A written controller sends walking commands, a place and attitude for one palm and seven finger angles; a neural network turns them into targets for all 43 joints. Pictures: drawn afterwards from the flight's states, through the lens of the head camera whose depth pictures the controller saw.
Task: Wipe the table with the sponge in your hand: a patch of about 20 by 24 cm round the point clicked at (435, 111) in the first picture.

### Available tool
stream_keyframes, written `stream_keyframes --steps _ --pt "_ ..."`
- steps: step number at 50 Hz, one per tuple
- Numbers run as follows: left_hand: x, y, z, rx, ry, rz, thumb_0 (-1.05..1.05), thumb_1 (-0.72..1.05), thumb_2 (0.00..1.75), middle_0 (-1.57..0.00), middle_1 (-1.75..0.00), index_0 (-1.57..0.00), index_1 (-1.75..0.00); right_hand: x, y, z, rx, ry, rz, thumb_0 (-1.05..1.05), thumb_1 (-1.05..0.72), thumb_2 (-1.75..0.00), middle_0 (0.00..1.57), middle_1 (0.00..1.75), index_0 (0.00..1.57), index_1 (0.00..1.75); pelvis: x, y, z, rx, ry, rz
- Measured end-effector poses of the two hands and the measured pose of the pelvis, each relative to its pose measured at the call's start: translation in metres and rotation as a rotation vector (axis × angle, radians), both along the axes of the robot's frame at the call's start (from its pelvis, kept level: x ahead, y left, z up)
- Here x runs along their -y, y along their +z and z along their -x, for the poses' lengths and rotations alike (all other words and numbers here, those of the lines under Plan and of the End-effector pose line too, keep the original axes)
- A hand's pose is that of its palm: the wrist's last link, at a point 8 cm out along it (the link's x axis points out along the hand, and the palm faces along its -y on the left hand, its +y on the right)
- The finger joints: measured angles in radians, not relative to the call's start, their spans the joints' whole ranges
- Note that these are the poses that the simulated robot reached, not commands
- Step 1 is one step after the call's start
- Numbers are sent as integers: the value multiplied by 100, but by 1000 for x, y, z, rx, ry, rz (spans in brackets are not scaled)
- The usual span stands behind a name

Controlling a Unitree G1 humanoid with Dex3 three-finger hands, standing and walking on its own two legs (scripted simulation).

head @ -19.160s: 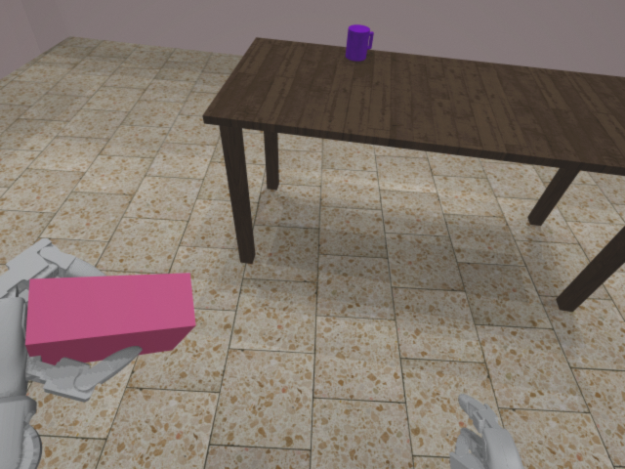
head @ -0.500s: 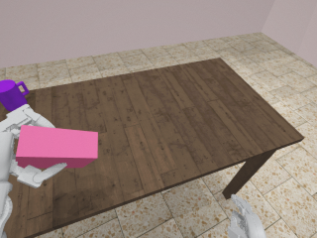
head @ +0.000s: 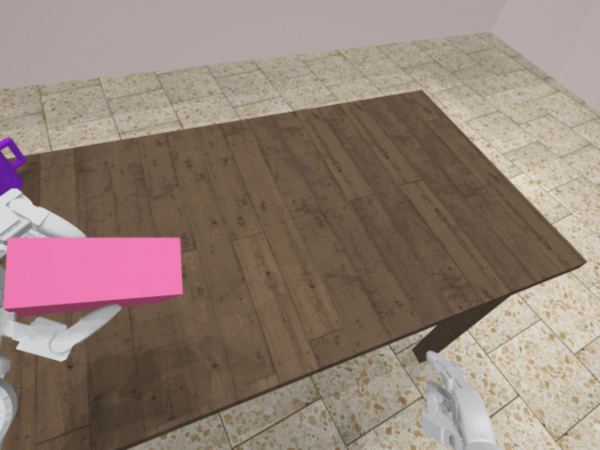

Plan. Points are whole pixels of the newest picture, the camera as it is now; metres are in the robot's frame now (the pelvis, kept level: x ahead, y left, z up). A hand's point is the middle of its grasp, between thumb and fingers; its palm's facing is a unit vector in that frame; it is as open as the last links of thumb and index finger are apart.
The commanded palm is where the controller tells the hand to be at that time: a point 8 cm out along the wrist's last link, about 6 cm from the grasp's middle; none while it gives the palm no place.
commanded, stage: come to a stop and stand still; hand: left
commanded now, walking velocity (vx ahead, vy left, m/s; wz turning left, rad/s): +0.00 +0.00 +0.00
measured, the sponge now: (123, 276) +0.25 +0.21 +0.14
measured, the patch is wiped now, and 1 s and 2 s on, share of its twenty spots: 0.00 0.00 0.00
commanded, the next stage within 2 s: look again from close up in 0.34 s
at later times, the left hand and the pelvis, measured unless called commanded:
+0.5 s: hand (65, 307) +0.20 +0.24 +0.16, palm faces +0.36 -0.85 -0.37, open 9.8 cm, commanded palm +0.14 +0.27 +0.18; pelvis -0.02 -0.01 +0.00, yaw +0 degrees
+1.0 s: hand (22, 274) +0.22 +0.27 +0.18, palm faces +0.44 -0.78 -0.45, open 9.8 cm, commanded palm +0.13 +0.26 +0.18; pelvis -0.03 -0.02 +0.00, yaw +0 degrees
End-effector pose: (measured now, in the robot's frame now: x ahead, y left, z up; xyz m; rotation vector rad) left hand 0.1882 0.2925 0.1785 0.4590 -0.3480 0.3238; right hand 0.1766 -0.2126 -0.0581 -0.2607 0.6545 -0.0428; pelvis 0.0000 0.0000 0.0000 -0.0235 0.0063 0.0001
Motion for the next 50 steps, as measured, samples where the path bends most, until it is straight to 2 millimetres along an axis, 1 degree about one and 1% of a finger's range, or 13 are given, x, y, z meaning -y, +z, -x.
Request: stream_keyframes --steps 4,9,14,23,31,36,42,45,46,47,48,50 --pt "10 -3 0 -24 -44 10 0 -45 102 -77 -136 -76 -136 -4 7 -13 38 -1 -9 1 -90 -90 21 30 20 30 -1 0 -3 -2 -4 1" --pt "4 -12 4 -88 -20 14 0 -46 102 -77 -136 -76 -135 -3 10 -15 43 -12 -8 1 -90 -90 21 30 20 30 1 1 -2 0 -3 3" --pt "0 -13 13 -93 29 35 0 -46 102 -77 -135 -76 -135 2 7 -5 18 -10 6 1 -90 -90 21 30 20 30 3 2 4 7 1 4" --pt "15 -3 24 -55 10 33 0 -46 103 -77 -136 -76 -136 12 -2 22 -16 -39 -2 1 -90 -90 21 30 20 30 6 3 15 18 1 1" --pt "16 -11 29 -109 19 28 0 -46 103 -77 -136 -76 -135 23 -6 43 -38 -76 -6 1 -90 -90 21 30 20 30 11 3 21 19 -4 1" --pt "21 -13 32 -111 14 37 0 -46 103 -77 -136 -76 -136 30 -6 48 -45 -78 10 1 -90 -90 21 30 20 30 13 3 25 20 -2 2" --pt "24 -8 34 -94 4 22 0 -46 103 -77 -136 -76 -135 33 -4 45 -33 -78 18 1 -90 -90 21 30 20 30 14 3 25 18 -2 3" --pt "22 -8 33 -96 10 18 0 -46 103 -77 -136 -76 -135 33 -3 41 -24 -77 15 1 -90 -90 21 30 20 30 14 3 24 16 -5 3" --pt "18 -1 30 -89 7 -54 0 -46 103 -77 -135 -76 -135 32 -3 40 -24 -55 29 1 -90 -90 21 30 20 30 15 3 25 12 -2 7" --pt "10 7 24 -54 5 -116 0 -46 103 -77 -135 -76 -135 30 -4 40 -32 -33 37 1 -90 -90 21 30 20 30 16 2 27 7 4 6" --pt "1 13 20 -20 21 -134 0 -46 103 -78 -135 -77 -135 28 -5 39 -43 -21 34 1 -90 -90 21 30 20 30 18 1 29 7 4 3" --pt "-13 20 13 29 65 -111 0 -46 103 -78 -135 -77 -135 25 -7 38 -40 -15 17 1 -90 -90 21 30 20 30 17 1 31 9 -5 -1"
